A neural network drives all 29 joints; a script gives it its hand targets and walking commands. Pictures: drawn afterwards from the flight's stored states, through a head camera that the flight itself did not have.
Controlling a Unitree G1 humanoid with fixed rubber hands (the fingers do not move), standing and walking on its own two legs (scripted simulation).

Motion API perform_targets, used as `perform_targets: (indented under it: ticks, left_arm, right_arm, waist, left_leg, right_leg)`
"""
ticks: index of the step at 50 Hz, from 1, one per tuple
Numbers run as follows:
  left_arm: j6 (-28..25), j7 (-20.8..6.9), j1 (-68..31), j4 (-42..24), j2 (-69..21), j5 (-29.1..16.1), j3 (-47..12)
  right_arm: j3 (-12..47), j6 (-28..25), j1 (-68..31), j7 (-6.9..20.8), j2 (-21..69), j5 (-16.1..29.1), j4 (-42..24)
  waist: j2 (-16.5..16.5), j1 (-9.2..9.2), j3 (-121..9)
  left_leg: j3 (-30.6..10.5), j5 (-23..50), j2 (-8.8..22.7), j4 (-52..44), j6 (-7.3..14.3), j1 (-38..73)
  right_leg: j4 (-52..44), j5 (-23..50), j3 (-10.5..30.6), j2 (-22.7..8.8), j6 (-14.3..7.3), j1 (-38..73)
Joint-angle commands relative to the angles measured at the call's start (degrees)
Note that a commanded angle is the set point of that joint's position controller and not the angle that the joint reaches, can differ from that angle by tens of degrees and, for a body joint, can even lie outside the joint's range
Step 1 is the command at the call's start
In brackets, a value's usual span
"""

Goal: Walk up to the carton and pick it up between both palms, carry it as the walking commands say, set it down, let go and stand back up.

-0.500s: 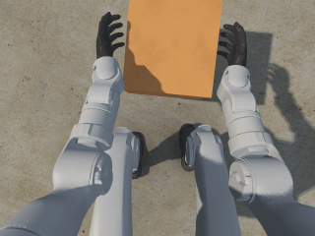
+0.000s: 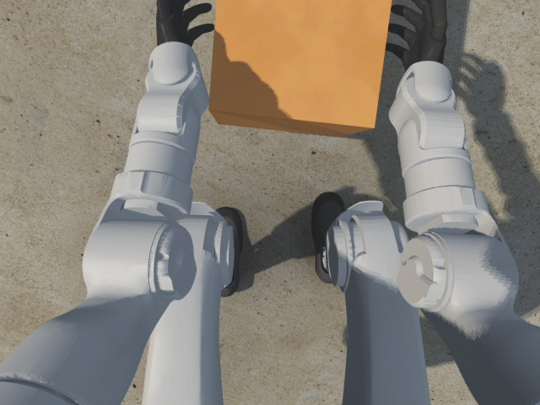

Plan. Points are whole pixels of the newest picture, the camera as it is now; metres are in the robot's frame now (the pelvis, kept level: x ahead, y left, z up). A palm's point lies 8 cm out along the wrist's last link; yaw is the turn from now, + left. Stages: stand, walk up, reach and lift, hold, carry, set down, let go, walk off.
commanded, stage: set down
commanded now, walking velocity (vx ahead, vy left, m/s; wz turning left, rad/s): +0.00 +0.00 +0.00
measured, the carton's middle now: (296, 22) +0.56 -0.03 -0.27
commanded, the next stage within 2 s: none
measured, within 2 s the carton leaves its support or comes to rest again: neither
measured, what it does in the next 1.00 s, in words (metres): lowers itself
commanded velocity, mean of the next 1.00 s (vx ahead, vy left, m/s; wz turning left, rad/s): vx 0.00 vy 0.00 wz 0.00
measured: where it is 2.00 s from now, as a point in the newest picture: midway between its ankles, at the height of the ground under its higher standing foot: (276, 259)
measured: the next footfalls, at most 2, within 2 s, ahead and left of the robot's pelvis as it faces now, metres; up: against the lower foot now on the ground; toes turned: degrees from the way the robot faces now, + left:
none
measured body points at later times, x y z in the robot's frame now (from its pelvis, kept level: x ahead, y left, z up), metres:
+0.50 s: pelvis +0.01 +0.00 -0.04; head +0.39 -0.01 +0.19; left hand +0.55 +0.11 -0.25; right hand +0.53 -0.20 -0.25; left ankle +0.11 +0.12 -0.42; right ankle +0.13 -0.12 -0.42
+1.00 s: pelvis +0.01 +0.00 -0.06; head +0.39 -0.01 +0.17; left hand +0.56 +0.11 -0.26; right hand +0.54 -0.20 -0.27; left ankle +0.11 +0.12 -0.42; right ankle +0.13 -0.12 -0.42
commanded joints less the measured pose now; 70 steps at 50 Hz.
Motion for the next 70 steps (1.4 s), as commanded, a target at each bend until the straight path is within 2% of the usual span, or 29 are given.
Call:
perform_targets:
  ticks: [1, 6, 7, 10, 11, 13, 14, 19, 27, 29, 30, 31, 33, 34, 35, 41, 49, 51, 53, 54, 55, 56, 57, 59, 63, 67, 68, 69, 70]
  left_arm:
    - [-0.5, -14.9, -33.9, -3.2, -39.6, -1.9, -25.4]
    - [-0.2, -15.6, -36.4, -1.6, -38.8, -1.6, -24.6]
    - [0.2, -15.8, -35.7, 0.9, -37.9, -1.5, -24.3]
    - [1.2, -17.4, -36.0, 2.4, -38.2, 0.4, -21.2]
    - [1.2, -17.8, -35.2, 3.6, -37.0, 1.3, -20.3]
    - [2.0, -18.4, -33.1, 6.5, -37.9, 2.5, -18.2]
    - [1.5, -18.4, -36.9, 0.5, -39.1, 0.1, -20.8]
    - [0.2, -18.4, -39.9, -3.6, -34.1, 0.5, -20.3]
    - [0.9, -19.7, -32.2, 5.0, -36.3, 2.0, -17.0]
    - [1.0, -20.2, -32.2, 4.8, -36.1, 2.3, -16.3]
    - [1.3, -20.4, -31.1, 4.0, -38.0, 2.1, -16.8]
    - [1.3, -20.6, -31.0, 4.9, -37.4, 3.3, -16.0]
    - [1.1, -20.9, -33.3, 2.3, -37.8, 1.1, -17.6]
    - [0.9, -20.8, -31.2, 2.2, -38.3, 1.2, -16.9]
    - [0.6, -20.9, -32.8, 1.0, -39.7, 0.6, -17.4]
    - [1.7, -21.8, -27.2, 7.5, -39.1, 3.3, -13.9]
    - [1.5, -21.6, -29.8, 5.7, -35.6, 3.7, -13.7]
    - [1.8, -21.6, -29.6, 6.3, -36.4, 3.6, -14.0]
    - [1.6, -21.5, -30.0, 6.9, -35.2, 4.0, -12.4]
    - [1.7, -21.8, -27.7, 8.0, -37.0, 4.6, -12.1]
    - [1.5, -21.9, -27.7, 7.9, -35.9, 5.0, -12.6]
    - [1.6, -22.1, -28.4, 7.2, -36.5, 4.1, -13.0]
    - [2.0, -21.9, -26.8, 9.1, -36.2, 4.8, -11.7]
    - [2.0, -21.7, -25.0, 10.2, -34.1, 6.2, -10.4]
    - [1.2, -21.7, -27.9, 6.3, -35.3, 3.9, -12.5]
    - [1.3, -21.5, -26.9, 8.1, -32.9, 4.8, -11.8]
    - [0.9, -21.7, -27.2, 7.3, -32.9, 5.0, -11.2]
    - [1.2, -21.7, -27.3, 8.4, -33.1, 5.0, -11.8]
    - [1.7, -21.9, -26.8, 9.7, -34.0, 5.0, -11.0]
  right_arm:
    - [29.3, -1.9, -44.2, 15.9, 38.3, 4.3, -7.0]
    - [26.2, -1.5, -44.0, 16.8, 35.8, 3.8, -1.2]
    - [25.9, -1.3, -46.1, 17.0, 36.2, 4.3, -1.4]
    - [20.8, -0.5, -42.8, 18.3, 35.2, 1.4, 3.3]
    - [20.8, -0.3, -43.7, 18.5, 35.3, 1.8, 3.0]
    - [21.2, -0.5, -46.5, 19.0, 34.2, 1.6, 0.3]
    - [22.1, -0.8, -47.0, 19.0, 34.8, 3.0, -2.0]
    - [20.4, 0.5, -41.5, 20.7, 39.8, 2.9, 6.1]
    - [19.8, 0.4, -39.3, 22.5, 38.7, 2.9, 7.1]
    - [19.8, 0.9, -40.3, 22.9, 40.9, 2.9, 6.5]
    - [18.5, 1.1, -38.6, 23.1, 41.4, 1.9, 7.2]
    - [18.6, 1.1, -38.7, 23.5, 43.1, 2.9, 7.6]
    - [18.2, 1.1, -38.3, 23.3, 42.0, 2.5, 6.9]
    - [20.4, 0.5, -40.1, 23.5, 42.6, 4.1, 3.7]
    - [20.1, 0.5, -40.6, 23.6, 43.3, 4.2, 3.8]
    - [19.8, 1.0, -39.2, 23.8, 42.5, 3.6, 5.5]
    - [16.9, 1.0, -38.1, 24.5, 40.6, 3.3, 6.7]
    - [15.8, 1.1, -37.6, 24.4, 40.6, 2.7, 7.5]
    - [15.5, 1.3, -37.2, 24.5, 40.0, 2.1, 7.5]
    - [15.1, 1.5, -35.9, 24.4, 39.0, 1.5, 9.3]
    - [15.5, 1.2, -36.5, 24.6, 39.9, 2.0, 7.3]
    - [14.5, 1.2, -37.0, 24.5, 38.0, 1.3, 8.1]
    - [15.3, 1.4, -36.2, 24.6, 39.9, 1.7, 7.6]
    - [14.6, 1.6, -35.6, 24.8, 39.2, 1.6, 8.6]
    - [13.8, 1.2, -34.0, 24.4, 37.8, 1.3, 10.0]
    - [14.0, 1.2, -35.2, 24.5, 37.3, 1.4, 9.1]
    - [13.3, 1.2, -34.1, 24.4, 36.9, 0.2, 9.9]
    - [13.5, 1.1, -34.7, 24.3, 37.2, 1.0, 9.6]
    - [12.2, 1.3, -34.0, 24.4, 35.7, 0.4, 11.0]
  waist:
    - [-1.7, -0.55, -72.6]
    - [-0.4, -2.27, -65.7]
    - [-1.0, -1.05, -65.4]
    - [0.2, -3.51, -55.3]
    - [0.1, -1.18, -54.4]
    - [-0.9, -0.57, -54.0]
    - [-0.7, -1.78, -62.0]
    - [-1.0, -0.65, -57.4]
    - [-0.9, -0.31, -49.3]
    - [-2.5, 1.74, -48.9]
    - [-0.7, -0.82, -48.5]
    - [-0.5, 2.00, -48.7]
    - [-0.6, -0.44, -50.0]
    - [-1.7, 1.91, -50.7]
    - [-1.3, 0.65, -52.1]
    - [-3.6, 2.80, -45.5]
    - [-0.9, 2.12, -42.6]
    - [-1.2, 0.06, -42.1]
    - [-2.1, 1.59, -40.0]
    - [-2.0, -0.01, -39.8]
    - [-1.1, 2.13, -39.0]
    - [-3.0, -1.05, -38.6]
    - [-2.1, 1.85, -38.8]
    - [-1.4, 2.79, -35.9]
    - [-1.2, 0.17, -38.5]
    - [-1.2, 1.42, -35.2]
    - [-3.1, -0.02, -34.6]
    - [-1.0, 1.18, -35.0]
    - [1.2, -0.42, -33.8]
  left_leg:
    - [1.6, 14.7, -7.3, -1.1, -0.6, 24.4]
    - [1.1, 12.2, -6.6, 0.1, -0.9, 22.1]
    - [0.8, 11.1, -6.7, 0.1, -0.4, 23.3]
    - [1.2, 7.3, -6.6, 0.6, -0.8, 17.4]
    - [1.6, 6.8, -6.4, 0.8, -0.5, 16.0]
    - [0.7, 7.1, -6.3, 2.3, 0.0, 16.0]
    - [0.7, 11.0, -6.2, 3.0, -0.3, 20.5]
    - [1.4, 12.7, -5.9, 4.5, -0.2, 18.4]
    - [0.5, 15.6, -5.8, 7.0, -0.1, 15.3]
    - [1.6, 13.8, -6.0, 7.3, 0.4, 12.8]
    - [0.8, 14.1, -6.3, 7.2, 0.3, 13.5]
    - [1.7, 14.3, -6.3, 7.4, 0.4, 13.1]
    - [0.8, 15.0, -6.1, 7.4, 0.2, 13.9]
    - [1.0, 18.2, -6.0, 8.0, 0.4, 14.5]
    - [1.3, 17.7, -6.4, 7.8, 0.6, 14.1]
    - [1.8, 13.3, -6.0, 8.2, 0.8, 9.7]
    - [0.5, 13.4, -5.7, 7.8, 0.6, 11.1]
    - [0.1, 11.7, -6.0, 7.5, 0.9, 10.7]
    - [0.3, 11.5, -6.0, 7.8, 0.8, 10.8]
    - [0.2, 9.7, -5.9, 7.8, 1.0, 8.4]
    - [0.5, 12.2, -5.7, 7.8, 1.0, 8.7]
    - [-0.1, 11.9, -5.8, 7.6, 0.5, 7.3]
    - [0.5, 11.8, -6.1, 7.7, 0.9, 9.4]
    - [0.7, 9.4, -5.8, 7.3, 1.2, 7.8]
    - [-0.1, 13.4, -6.0, 8.8, 0.7, 9.7]
    - [0.2, 10.8, -5.8, 7.9, 0.8, 7.9]
    - [-0.5, 11.7, -5.6, 7.9, 1.0, 6.9]
    - [-0.1, 11.4, -5.4, 8.3, 0.7, 8.0]
    - [0.0, 9.7, -5.5, 7.8, 0.6, 8.1]
  right_leg:
    - [0.8, 16.0, -2.4, 5.9, 1.4, 40.6]
    - [2.7, 13.9, -2.7, 5.2, 1.3, 36.4]
    - [3.0, 11.3, -3.0, 4.6, 1.4, 35.8]
    - [2.5, 8.9, -2.6, 4.8, 1.0, 31.9]
    - [3.0, 8.5, -1.8, 4.4, 1.0, 32.5]
    - [4.8, 7.5, -2.4, 4.0, 1.0, 30.8]
    - [5.7, 11.8, -2.6, 4.2, 0.9, 35.8]
    - [7.6, 14.8, -2.3, 4.7, 1.3, 32.6]
    - [10.1, 16.6, -2.2, 4.2, 1.5, 27.2]
    - [10.4, 16.2, -1.6, 4.4, 1.2, 29.8]
    - [11.1, 15.9, -2.1, 4.2, 0.9, 27.5]
    - [11.0, 16.0, -2.0, 4.6, 1.3, 27.5]
    - [11.1, 17.1, -1.9, 4.4, 0.7, 28.3]
    - [11.9, 19.2, -1.8, 4.9, 0.9, 27.8]
    - [12.0, 20.1, -1.7, 4.8, 0.7, 29.5]
    - [11.4, 15.2, -1.8, 4.6, 1.1, 27.0]
    - [12.1, 13.7, -2.1, 4.6, 1.3, 21.5]
    - [12.0, 12.8, -2.5, 4.5, 1.1, 21.8]
    - [11.5, 11.5, -2.0, 4.3, 1.4, 21.1]
    - [11.8, 10.7, -2.0, 4.3, 0.7, 21.2]
    - [11.8, 13.2, -1.2, 4.6, 1.0, 21.7]
    - [12.1, 13.1, -2.6, 4.4, 1.1, 20.6]
    - [11.9, 12.2, -2.1, 4.4, 1.2, 21.5]
    - [11.0, 9.3, -1.6, 4.1, 1.0, 19.2]
    - [12.6, 13.1, -1.7, 4.3, 0.7, 20.3]
    - [12.1, 11.5, -1.3, 3.8, 0.8, 20.7]
    - [12.3, 13.0, -1.5, 4.2, 0.9, 19.8]
    - [12.2, 12.1, -1.3, 4.1, 0.8, 19.1]
    - [11.8, 9.7, -1.3, 3.9, 0.3, 19.1]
